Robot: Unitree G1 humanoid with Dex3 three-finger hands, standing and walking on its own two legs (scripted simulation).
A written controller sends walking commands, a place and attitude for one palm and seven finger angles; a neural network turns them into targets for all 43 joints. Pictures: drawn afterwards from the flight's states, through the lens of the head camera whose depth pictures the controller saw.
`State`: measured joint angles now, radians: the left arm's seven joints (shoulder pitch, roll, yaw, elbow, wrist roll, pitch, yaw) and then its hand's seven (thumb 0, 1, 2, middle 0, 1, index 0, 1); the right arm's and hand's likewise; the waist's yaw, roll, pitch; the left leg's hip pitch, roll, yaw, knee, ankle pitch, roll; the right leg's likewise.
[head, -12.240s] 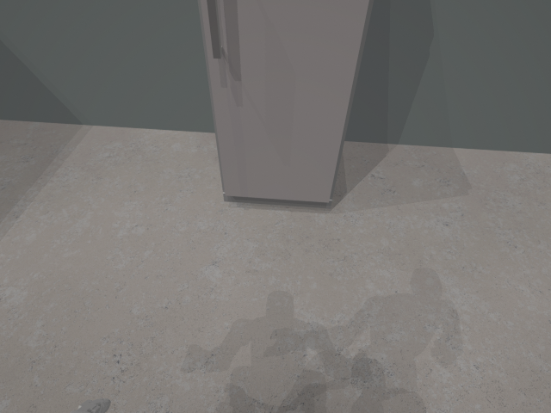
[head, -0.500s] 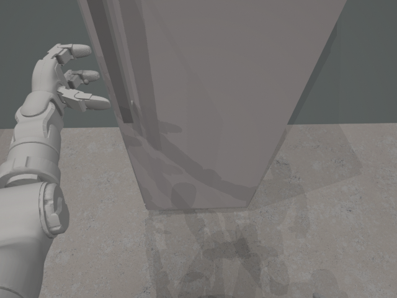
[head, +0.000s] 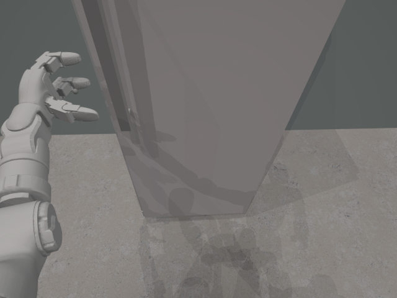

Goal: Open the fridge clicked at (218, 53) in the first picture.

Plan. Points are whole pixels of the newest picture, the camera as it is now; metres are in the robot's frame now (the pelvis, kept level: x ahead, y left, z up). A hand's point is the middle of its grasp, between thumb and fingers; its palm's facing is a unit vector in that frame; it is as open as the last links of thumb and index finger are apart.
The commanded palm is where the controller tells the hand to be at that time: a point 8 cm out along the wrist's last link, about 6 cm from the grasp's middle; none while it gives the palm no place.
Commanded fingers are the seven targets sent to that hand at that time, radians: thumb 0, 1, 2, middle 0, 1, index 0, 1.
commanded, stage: feel for the door with the fingertips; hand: left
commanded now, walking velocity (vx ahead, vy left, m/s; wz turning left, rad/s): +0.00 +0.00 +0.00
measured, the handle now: (107, 44) +0.53 +0.17 +0.23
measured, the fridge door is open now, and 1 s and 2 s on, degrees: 0 0 0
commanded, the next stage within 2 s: slide the fingers in behind the handle in 0.88 s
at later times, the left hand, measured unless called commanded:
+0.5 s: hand (92, 89) +0.47 +0.20 +0.18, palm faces +0.10 -1.00 +0.01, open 14.0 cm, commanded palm +0.45 +0.25 +0.17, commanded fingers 0.00 -0.50 0.30 -0.30 -1.20 -0.30 -1.20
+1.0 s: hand (104, 81) +0.49 +0.18 +0.18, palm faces +0.08 -1.00 +0.00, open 13.8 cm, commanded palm +0.47 +0.24 +0.17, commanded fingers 0.00 -0.50 0.30 -0.30 -1.20 -0.30 -1.20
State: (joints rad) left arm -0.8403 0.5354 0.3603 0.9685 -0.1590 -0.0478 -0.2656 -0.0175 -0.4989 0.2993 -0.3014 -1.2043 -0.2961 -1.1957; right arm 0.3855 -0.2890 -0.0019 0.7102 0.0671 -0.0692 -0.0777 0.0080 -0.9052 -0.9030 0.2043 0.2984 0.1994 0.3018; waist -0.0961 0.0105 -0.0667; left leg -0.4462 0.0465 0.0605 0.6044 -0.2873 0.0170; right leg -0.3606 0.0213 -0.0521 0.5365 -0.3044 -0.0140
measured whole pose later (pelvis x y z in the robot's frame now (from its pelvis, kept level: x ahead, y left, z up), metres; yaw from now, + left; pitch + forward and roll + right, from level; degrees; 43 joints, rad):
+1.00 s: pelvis -0.01 +0.00 +0.00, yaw +0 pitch +9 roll -1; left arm -1.00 0.51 0.37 1.16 -0.08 -0.11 -0.16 -0.02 -0.50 0.30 -0.32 -1.21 -0.33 -1.22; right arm 0.41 -0.28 0.00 0.74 0.04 -0.10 -0.05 0.01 -0.91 -0.90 0.20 0.30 0.20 0.30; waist -0.14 0.02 -0.06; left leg -0.49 0.05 0.06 0.62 -0.28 0.01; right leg -0.42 0.03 -0.05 0.56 -0.30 -0.02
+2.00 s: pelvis -0.01 +0.00 +0.00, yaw +0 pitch +8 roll -1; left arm -1.00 0.39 0.30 1.11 -0.10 -0.10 -0.07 -0.02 -0.50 0.30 -0.30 -1.20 -0.30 -1.21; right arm 0.39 -0.27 0.00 0.75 0.03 -0.10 -0.05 0.01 -0.91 -0.90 0.20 0.30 0.20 0.30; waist -0.12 0.03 -0.05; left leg -0.48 0.04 0.05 0.61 -0.28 0.01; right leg -0.40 0.02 -0.05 0.57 -0.31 -0.02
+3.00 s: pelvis -0.01 +0.00 +0.00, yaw +1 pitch +7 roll -1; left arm -0.99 0.36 0.26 1.09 -0.11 -0.09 -0.06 -0.02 -0.47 0.31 -0.30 -1.21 -0.30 -1.20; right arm 0.35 -0.27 0.00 0.75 0.04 -0.10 -0.05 0.01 -0.91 -0.90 0.20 0.30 0.20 0.30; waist -0.10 0.02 -0.05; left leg -0.45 0.04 0.05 0.60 -0.27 0.02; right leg -0.37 0.01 -0.06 0.55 -0.30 -0.02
